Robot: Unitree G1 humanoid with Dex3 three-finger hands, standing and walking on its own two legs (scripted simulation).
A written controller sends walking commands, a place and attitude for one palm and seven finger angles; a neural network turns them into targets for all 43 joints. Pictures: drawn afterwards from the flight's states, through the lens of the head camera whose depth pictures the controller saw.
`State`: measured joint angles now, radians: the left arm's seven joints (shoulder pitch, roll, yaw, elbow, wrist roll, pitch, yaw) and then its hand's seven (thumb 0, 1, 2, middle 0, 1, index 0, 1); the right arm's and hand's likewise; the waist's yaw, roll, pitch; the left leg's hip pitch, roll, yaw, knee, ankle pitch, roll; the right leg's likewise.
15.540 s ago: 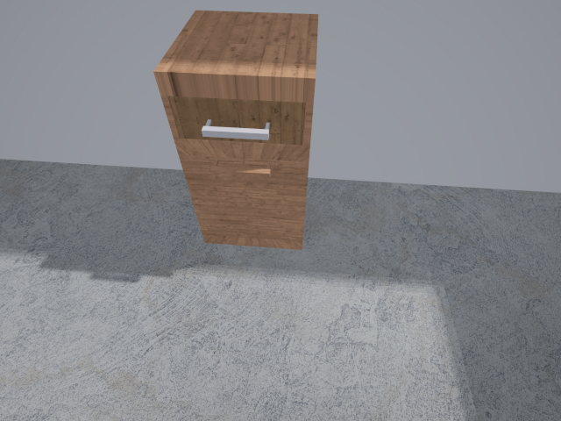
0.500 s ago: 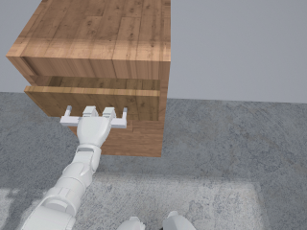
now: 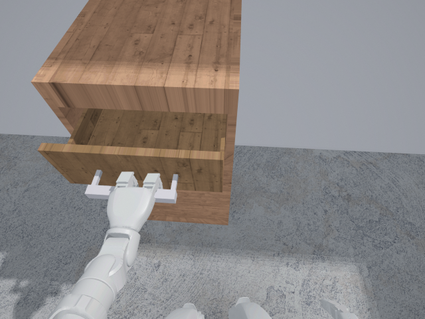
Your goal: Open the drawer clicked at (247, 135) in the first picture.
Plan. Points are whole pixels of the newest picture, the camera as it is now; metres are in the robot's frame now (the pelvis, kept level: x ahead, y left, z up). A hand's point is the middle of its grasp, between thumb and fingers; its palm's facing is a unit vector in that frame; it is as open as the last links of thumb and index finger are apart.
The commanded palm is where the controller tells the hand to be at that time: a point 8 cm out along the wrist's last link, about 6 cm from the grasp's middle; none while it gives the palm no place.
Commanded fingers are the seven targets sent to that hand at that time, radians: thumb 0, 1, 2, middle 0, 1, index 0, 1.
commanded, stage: pull the drawer open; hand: left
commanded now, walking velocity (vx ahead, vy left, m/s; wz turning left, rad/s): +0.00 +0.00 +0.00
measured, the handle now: (134, 185) +0.40 +0.19 -0.04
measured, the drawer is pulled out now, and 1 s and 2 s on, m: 0.12 0.24 0.30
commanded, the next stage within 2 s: open the thumb to release the handle in 1.62 s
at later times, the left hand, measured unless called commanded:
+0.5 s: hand (135, 237) +0.29 +0.17 -0.06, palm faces -0.04 -0.09 -1.00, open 5.6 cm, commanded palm +0.25 +0.19 -0.01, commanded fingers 0.00 0.90 0.90 -0.40 -1.35 -0.40 -1.35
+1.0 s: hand (126, 274) +0.22 +0.17 -0.06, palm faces -0.06 -0.09 -0.99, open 5.7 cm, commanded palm +0.19 +0.19 -0.01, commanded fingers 0.00 0.90 0.90 -0.40 -1.35 -0.40 -1.35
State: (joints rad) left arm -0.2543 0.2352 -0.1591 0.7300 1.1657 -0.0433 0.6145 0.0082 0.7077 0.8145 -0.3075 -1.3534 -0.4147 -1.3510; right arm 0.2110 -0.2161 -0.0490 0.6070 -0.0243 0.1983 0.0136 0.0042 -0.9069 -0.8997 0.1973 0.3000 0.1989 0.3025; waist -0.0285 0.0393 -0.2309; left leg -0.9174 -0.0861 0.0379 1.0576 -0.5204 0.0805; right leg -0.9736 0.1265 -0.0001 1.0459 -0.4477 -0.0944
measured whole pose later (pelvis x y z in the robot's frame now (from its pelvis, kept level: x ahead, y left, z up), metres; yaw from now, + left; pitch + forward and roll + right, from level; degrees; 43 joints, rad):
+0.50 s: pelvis +0.00 -0.01 +0.00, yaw +0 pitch +20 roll +1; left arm -0.02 0.24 -0.16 0.53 1.17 -0.06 0.62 0.01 0.70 0.81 -0.30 -1.35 -0.41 -1.35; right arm 0.18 -0.23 -0.04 0.58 -0.02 0.17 0.00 0.01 -0.91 -0.90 0.20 0.30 0.20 0.30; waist -0.01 0.03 -0.23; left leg -0.89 -0.08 0.05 1.06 -0.53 0.07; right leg -0.95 0.13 0.01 1.06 -0.46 -0.10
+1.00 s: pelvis +0.00 -0.02 -0.01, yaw +0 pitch +20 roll +2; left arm 0.28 0.27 -0.13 0.28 1.18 -0.12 0.61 0.02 0.69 0.80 -0.31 -1.35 -0.42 -1.35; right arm 0.14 -0.22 -0.02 0.52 -0.04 0.14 0.02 0.01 -0.91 -0.90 0.20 0.30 0.20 0.30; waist 0.02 0.03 -0.24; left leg -0.90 -0.08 0.04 1.11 -0.56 0.05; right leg -0.97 0.13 -0.01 1.12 -0.49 -0.12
